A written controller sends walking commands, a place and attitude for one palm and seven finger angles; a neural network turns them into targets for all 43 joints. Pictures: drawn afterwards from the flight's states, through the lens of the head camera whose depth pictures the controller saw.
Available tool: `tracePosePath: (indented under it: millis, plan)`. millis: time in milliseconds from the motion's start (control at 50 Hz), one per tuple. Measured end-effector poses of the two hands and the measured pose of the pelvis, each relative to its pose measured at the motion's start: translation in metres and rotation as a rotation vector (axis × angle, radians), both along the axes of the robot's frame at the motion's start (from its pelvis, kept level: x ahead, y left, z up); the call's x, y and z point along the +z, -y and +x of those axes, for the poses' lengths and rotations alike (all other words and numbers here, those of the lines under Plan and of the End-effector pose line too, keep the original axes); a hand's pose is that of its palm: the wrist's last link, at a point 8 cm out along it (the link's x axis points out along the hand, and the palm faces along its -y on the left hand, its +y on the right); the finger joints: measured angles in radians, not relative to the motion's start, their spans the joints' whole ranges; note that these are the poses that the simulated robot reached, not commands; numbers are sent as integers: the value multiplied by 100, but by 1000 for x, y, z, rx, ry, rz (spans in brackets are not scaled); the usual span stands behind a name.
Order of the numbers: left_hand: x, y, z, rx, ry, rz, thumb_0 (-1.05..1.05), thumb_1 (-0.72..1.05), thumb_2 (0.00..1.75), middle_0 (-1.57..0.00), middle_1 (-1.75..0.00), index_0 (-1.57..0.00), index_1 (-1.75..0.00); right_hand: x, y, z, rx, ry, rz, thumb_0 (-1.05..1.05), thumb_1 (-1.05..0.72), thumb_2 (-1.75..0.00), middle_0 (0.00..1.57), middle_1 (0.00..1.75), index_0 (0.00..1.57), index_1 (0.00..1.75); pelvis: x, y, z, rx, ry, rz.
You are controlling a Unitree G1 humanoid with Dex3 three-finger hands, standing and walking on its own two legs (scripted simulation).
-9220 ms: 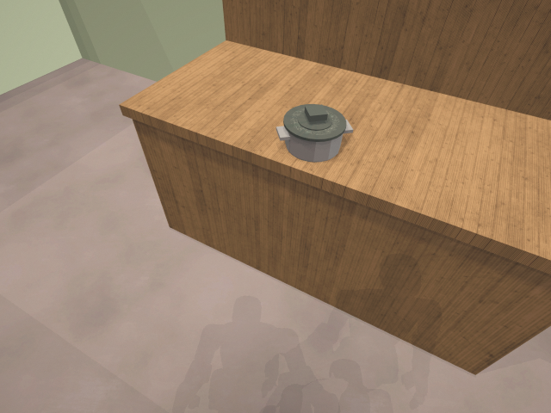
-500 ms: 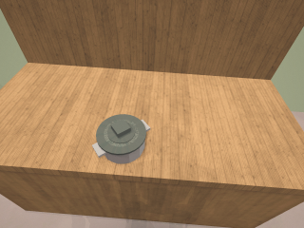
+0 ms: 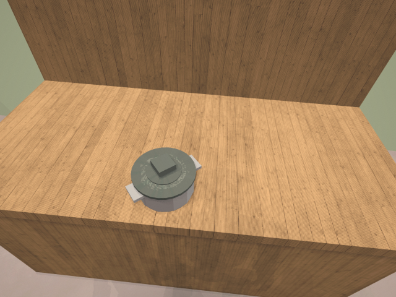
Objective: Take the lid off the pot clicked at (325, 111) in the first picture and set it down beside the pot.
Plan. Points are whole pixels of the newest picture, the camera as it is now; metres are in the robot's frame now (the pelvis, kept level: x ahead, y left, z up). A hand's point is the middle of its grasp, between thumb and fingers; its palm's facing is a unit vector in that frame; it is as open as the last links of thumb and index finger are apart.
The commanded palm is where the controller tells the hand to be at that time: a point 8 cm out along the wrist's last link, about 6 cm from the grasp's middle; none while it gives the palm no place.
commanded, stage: look again from close up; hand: left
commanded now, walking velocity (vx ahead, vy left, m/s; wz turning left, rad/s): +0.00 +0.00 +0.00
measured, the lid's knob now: (163, 164) +0.43 +0.12 +0.01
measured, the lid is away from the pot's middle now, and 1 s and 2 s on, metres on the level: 0.00 0.00 0.00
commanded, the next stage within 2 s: lift the closed hand beside the body in 0.42 s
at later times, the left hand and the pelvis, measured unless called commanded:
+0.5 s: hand out of the picture -0.02 +0.15 -0.18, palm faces +0.02 -0.99 -0.15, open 7.4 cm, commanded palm none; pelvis +0.00 -0.01 +0.00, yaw +0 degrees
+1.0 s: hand out of the picture +0.11 +0.18 -0.07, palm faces +0.22 -0.93 -0.28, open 3.8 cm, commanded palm +0.08 +0.22 -0.04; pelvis +0.00 -0.04 +0.00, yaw +2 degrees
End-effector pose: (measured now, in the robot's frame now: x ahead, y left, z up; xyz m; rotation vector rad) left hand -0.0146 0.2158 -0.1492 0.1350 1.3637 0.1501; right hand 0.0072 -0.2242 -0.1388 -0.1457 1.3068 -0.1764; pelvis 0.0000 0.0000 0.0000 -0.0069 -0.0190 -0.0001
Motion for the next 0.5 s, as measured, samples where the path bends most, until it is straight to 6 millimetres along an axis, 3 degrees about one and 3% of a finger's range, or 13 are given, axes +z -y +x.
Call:
tracePosePath:
  millis: [180, 500]
  plan:
    - [1, 4, 9, -19, 28, -14, 0, 91, 90, -20, -30, -19, -30, 7, 6, 4, 15, 15, -11, 1, -93, -90, 20, 30, 19, 30, 2, 2, -4, -3, -5, 2]
    - [1, 13, -7, -6, -27, -34, 0, 91, 90, -20, -30, -19, -30, 6, 0, -17, 2, -72, 13, 1, -93, -90, 20, 30, 20, 30, 5, 8, -1, -1, -7, 1]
